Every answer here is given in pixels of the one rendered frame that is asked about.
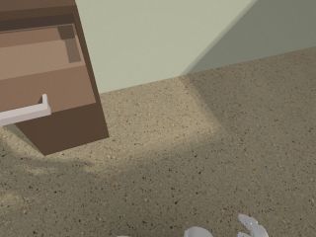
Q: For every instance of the robot right thigh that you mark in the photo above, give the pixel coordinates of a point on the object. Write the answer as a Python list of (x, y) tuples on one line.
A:
[(197, 232)]

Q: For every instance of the drawer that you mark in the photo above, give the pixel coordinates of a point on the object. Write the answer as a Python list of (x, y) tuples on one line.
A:
[(43, 60)]

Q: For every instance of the robot right hand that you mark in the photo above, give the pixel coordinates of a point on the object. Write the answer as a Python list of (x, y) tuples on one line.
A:
[(251, 223)]

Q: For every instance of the handle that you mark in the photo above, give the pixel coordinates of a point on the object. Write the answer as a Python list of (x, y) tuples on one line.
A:
[(26, 113)]

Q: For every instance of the cabinet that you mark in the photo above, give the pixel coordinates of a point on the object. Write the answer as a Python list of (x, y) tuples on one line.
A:
[(69, 128)]

